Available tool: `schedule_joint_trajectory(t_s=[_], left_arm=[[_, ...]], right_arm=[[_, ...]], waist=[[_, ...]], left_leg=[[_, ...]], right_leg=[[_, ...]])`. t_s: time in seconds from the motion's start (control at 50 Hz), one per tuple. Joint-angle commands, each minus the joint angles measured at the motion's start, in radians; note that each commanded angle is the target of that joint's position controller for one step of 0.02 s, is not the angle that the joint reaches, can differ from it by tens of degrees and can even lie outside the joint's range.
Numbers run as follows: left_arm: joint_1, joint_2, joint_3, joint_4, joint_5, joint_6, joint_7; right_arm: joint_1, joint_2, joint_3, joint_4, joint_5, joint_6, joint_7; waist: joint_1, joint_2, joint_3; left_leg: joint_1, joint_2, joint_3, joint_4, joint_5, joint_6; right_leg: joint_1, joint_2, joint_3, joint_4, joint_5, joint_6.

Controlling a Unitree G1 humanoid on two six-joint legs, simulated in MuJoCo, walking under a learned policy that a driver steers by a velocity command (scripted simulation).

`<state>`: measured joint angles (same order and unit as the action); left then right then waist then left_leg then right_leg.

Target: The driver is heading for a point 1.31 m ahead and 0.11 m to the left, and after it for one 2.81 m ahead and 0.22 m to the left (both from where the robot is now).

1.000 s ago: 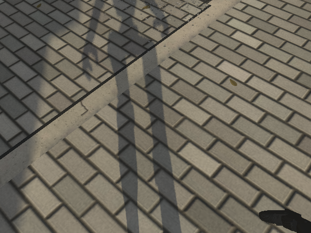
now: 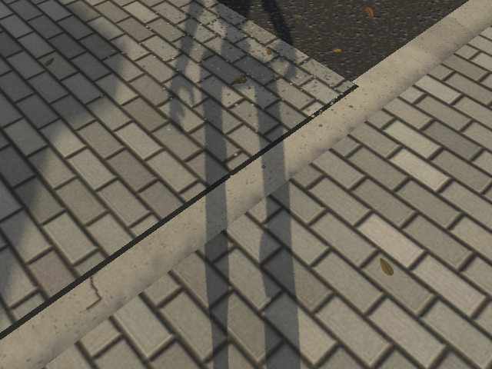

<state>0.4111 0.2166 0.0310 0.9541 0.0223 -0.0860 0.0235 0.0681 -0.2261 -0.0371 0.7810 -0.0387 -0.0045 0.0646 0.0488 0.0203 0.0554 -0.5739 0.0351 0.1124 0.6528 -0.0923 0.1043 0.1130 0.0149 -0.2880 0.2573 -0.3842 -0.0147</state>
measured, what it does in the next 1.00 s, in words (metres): walks ahead: left foot, then right foot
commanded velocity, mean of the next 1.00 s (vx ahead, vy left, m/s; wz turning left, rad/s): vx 0.50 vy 0.00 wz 0.28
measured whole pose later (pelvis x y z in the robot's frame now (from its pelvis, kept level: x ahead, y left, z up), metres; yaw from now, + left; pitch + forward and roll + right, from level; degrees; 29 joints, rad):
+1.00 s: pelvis +0.52 +0.08 +0.01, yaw +15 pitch +1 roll -1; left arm 0.47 0.22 0.05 0.93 0.01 -0.06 -0.01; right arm 0.05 -0.24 0.00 0.73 -0.03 -0.04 0.03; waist 0.09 0.04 0.03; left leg -0.55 0.04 -0.03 0.63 -0.10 -0.03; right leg -0.06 0.09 0.07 0.29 -0.25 -0.06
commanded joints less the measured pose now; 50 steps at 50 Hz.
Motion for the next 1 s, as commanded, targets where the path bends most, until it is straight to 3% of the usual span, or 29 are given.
schedule_joint_trajectory(t_s=[0.02,0.04,0.06,0.08,0.1,0.12,0.14,0.16,0.18,0.22,0.28,0.4,0.48,0.54,0.56,0.58,0.6,0.62,0.64,0.66,0.68,0.72,0.76,0.8,0.9,1.0], left_arm=[[0.007,0.194,0.043,-0.032,0.005,0.011,0.013],[0.006,0.208,0.047,-0.035,0.004,0.021,0.013],[-0.011,0.207,0.047,-0.052,0.002,0.025,0.008],[0.035,0.091,0.022,-0.118,-0.014,0.018,-0.009],[-0.063,0.149,0.036,-0.163,-0.006,0.006,-0.018],[-0.164,0.148,0.034,-0.192,-0.004,-0.005,-0.023],[-0.159,0.139,0.027,-0.192,-0.011,-0.016,-0.024],[-0.141,0.133,0.029,-0.177,-0.004,-0.013,-0.022],[-0.114,0.129,0.028,-0.174,0.014,0.005,-0.022],[-0.093,0.116,0.027,-0.172,0.029,0.041,-0.029],[-0.174,0.103,0.024,-0.208,0.027,0.059,-0.035],[-0.403,0.106,0.016,-0.285,0.017,0.053,-0.042],[-0.479,0.111,0.006,-0.320,0.008,0.037,-0.049],[-0.377,0.138,0.015,-0.298,0.007,0.025,-0.045],[-0.284,0.159,0.026,-0.267,0.007,0.019,-0.038],[-0.153,0.181,0.038,-0.228,0.013,0.008,-0.027],[0.003,0.243,0.052,-0.217,0.031,-0.001,-0.012],[0.036,0.347,0.076,-0.199,0.040,0.008,-0.011],[-0.024,0.268,0.067,-0.198,0.010,0.021,-0.021],[-0.110,0.188,0.049,-0.215,0.001,0.022,-0.025],[-0.144,0.148,0.039,-0.208,0.004,0.019,-0.030],[-0.138,0.125,0.029,-0.176,-0.004,0.009,-0.030],[-0.090,0.130,0.030,-0.147,-0.016,-0.004,-0.038],[-0.053,0.149,0.037,-0.124,-0.023,-0.006,-0.037],[0.013,0.167,0.049,-0.093,-0.023,0.008,-0.031],[0.043,0.191,0.061,-0.090,-0.012,0.016,-0.032]], right_arm=[[0.071,-0.081,-0.025,-0.043,-0.003,-0.011,-0.010],[0.177,-0.104,-0.040,-0.012,-0.005,-0.019,-0.017],[0.333,-0.157,-0.065,0.036,-0.016,-0.026,-0.030],[0.366,-0.287,-0.101,0.033,-0.019,-0.023,-0.046],[0.370,-0.308,-0.105,0.013,0.019,-0.011,-0.047],[0.327,-0.286,-0.100,0.026,0.028,-0.004,-0.055],[0.275,-0.229,-0.085,0.028,0.032,-0.006,-0.061],[0.228,-0.190,-0.074,0.024,0.032,-0.012,-0.063],[0.194,-0.163,-0.065,0.019,0.039,-0.019,-0.066],[0.194,-0.155,-0.059,0.015,0.041,-0.041,-0.061],[0.248,-0.190,-0.068,0.025,0.038,-0.052,-0.058],[0.369,-0.194,-0.070,0.036,0.034,-0.045,-0.064],[0.407,-0.199,-0.068,0.038,0.024,-0.045,-0.073],[0.364,-0.210,-0.066,0.033,0.021,-0.054,-0.081],[0.351,-0.220,-0.067,0.034,0.020,-0.058,-0.080],[0.346,-0.213,-0.063,0.040,0.023,-0.062,-0.074],[0.358,-0.154,-0.045,0.018,0.028,-0.068,-0.067],[0.507,-0.078,-0.033,0.010,0.056,-0.067,-0.064],[0.477,-0.157,-0.039,0.035,0.020,-0.059,-0.072],[0.381,-0.168,-0.042,0.025,0.014,-0.057,-0.065],[0.311,-0.154,-0.036,0.007,0.011,-0.060,-0.056],[0.291,-0.139,-0.031,-0.005,-0.007,-0.048,-0.042],[0.286,-0.121,-0.024,-0.006,-0.015,-0.038,-0.036],[0.230,-0.102,-0.014,-0.026,-0.013,-0.034,-0.033],[-0.002,-0.076,0.012,-0.098,-0.001,-0.039,-0.029],[-0.074,-0.096,0.013,-0.123,0.016,-0.054,-0.040]], waist=[[-0.079,-0.115,-0.045],[-0.122,-0.109,-0.111],[-0.200,-0.049,-0.194],[-0.155,0.174,-0.300],[-0.172,0.109,-0.360],[-0.163,0.026,-0.205],[-0.119,-0.015,-0.101],[-0.070,-0.047,-0.045],[-0.032,-0.036,-0.033],[-0.012,-0.019,-0.060],[-0.029,0.001,-0.044],[-0.120,0.040,-0.016],[-0.145,0.053,-0.015],[-0.086,0.069,-0.025],[-0.043,0.061,-0.061],[0.023,0.013,-0.127],[0.078,-0.079,-0.260],[0.003,-0.323,-0.340],[-0.013,-0.183,-0.245],[-0.023,-0.077,-0.111],[-0.026,-0.040,-0.059],[-0.062,-0.115,-0.043],[-0.069,-0.125,-0.065],[-0.067,-0.112,-0.051],[-0.015,-0.102,0.000],[0.002,-0.109,-0.032]], left_leg=[[0.138,-0.098,0.062,-0.030,-0.143,0.069],[0.272,-0.130,0.051,-0.076,-0.163,0.097],[0.510,-0.094,-0.043,-0.155,-0.158,0.141],[0.846,0.218,-0.514,-0.173,-0.177,0.279],[0.900,0.319,-0.886,-0.340,-0.150,0.348],[0.801,0.289,-0.712,-0.369,-0.115,0.308],[0.650,0.258,-0.599,-0.387,-0.027,0.264],[0.535,0.197,-0.505,-0.399,0.078,0.216],[0.453,0.148,-0.435,-0.412,0.149,0.193],[0.400,0.101,-0.378,-0.418,0.247,0.188],[0.380,0.069,-0.361,-0.442,0.226,0.175],[0.508,0.064,-0.419,-0.421,0.192,0.141],[0.579,0.088,-0.441,-0.362,0.303,0.128],[0.541,0.110,-0.450,-0.310,0.406,0.078],[0.535,0.093,-0.434,-0.220,0.514,0.062],[0.504,0.035,-0.380,-0.039,0.526,0.041],[0.382,-0.021,-0.324,0.234,0.285,0.018],[0.081,-0.203,-0.228,0.516,-0.396,-0.025],[-0.034,-0.140,-0.263,0.608,-0.404,-0.013],[-0.042,-0.097,-0.266,0.602,-0.306,-0.014],[-0.025,-0.068,-0.252,0.555,-0.249,-0.018],[0.023,-0.017,-0.206,0.471,-0.218,-0.039],[0.038,-0.010,-0.164,0.435,-0.212,-0.064],[0.004,0.006,-0.139,0.368,-0.189,-0.092],[0.007,0.008,-0.104,0.071,-0.021,-0.140],[0.152,-0.036,-0.100,-0.043,0.025,-0.133]], right_leg=[[0.013,-0.287,0.037,0.234,1.171,-0.095],[-0.024,-0.285,0.034,0.411,1.135,-0.089],[-0.182,-0.261,0.023,0.673,0.918,-0.060],[-0.602,-0.118,0.033,1.055,0.155,-0.002],[-0.798,0.016,0.249,1.219,-0.157,0.018],[-0.893,-0.057,0.321,1.197,-0.049,0.007],[-0.858,-0.096,0.312,1.100,0.038,0.004],[-0.793,-0.124,0.314,1.013,0.062,0.008],[-0.722,-0.136,0.317,0.960,0.068,0.022],[-0.662,-0.135,0.305,0.907,0.076,0.044],[-0.710,-0.134,0.287,0.793,0.166,0.070],[-0.811,-0.098,0.299,0.518,0.336,0.077],[-0.768,-0.058,0.291,0.385,0.345,0.050],[-0.547,-0.025,0.288,0.287,0.288,-0.003],[-0.425,0.004,0.273,0.260,0.243,-0.022],[-0.257,-0.003,0.275,0.199,0.255,-0.048],[-0.042,-0.201,0.494,0.172,0.075,-0.099],[0.158,-0.440,0.989,0.050,0.006,-0.234],[0.065,-0.425,1.080,-0.003,-0.125,-0.243],[-0.069,-0.378,0.906,-0.011,-0.114,-0.225],[-0.156,-0.319,0.780,-0.024,0.018,-0.205],[-0.225,-0.229,0.625,-0.041,0.238,-0.175],[-0.224,-0.202,0.581,-0.039,0.422,-0.195],[-0.233,-0.191,0.556,-0.062,0.457,-0.218],[-0.272,-0.147,0.520,-0.092,0.424,-0.203],[-0.273,-0.156,0.543,0.005,0.537,-0.173]])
